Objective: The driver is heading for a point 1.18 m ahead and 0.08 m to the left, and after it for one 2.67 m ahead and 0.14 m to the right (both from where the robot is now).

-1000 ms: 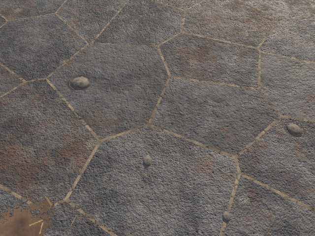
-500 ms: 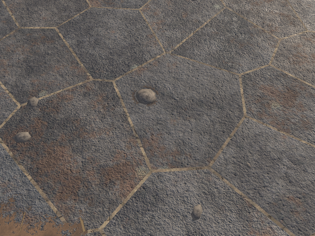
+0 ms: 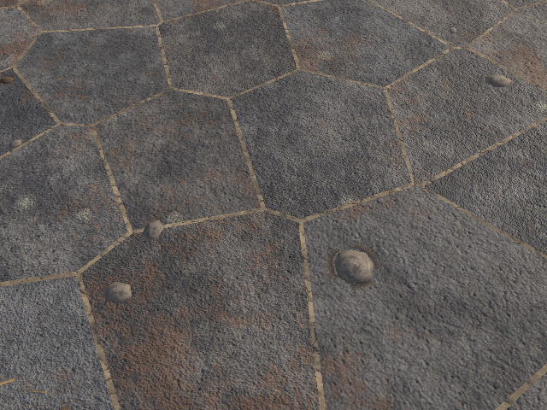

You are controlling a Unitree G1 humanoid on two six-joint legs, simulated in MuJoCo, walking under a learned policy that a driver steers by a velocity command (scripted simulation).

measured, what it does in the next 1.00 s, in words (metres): walks ahead: left foot, then right foot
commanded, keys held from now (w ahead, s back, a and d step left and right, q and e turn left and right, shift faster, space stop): w+q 0.20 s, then w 0.80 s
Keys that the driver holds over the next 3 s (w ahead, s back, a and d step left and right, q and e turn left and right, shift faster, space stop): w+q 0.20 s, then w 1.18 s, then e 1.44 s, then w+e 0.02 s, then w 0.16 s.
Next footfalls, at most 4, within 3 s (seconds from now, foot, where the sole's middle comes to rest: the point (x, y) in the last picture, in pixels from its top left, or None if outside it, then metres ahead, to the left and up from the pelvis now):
0.34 left None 0.33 0.18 -0.77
0.86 right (281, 331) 0.68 0.02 -0.77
1.40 left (175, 259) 0.90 0.33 -0.77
1.90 right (251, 227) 1.02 0.11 -0.77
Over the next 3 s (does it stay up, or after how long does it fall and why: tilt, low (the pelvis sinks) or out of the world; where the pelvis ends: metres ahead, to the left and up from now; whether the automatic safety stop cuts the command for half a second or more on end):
stays up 0.95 0.20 0.01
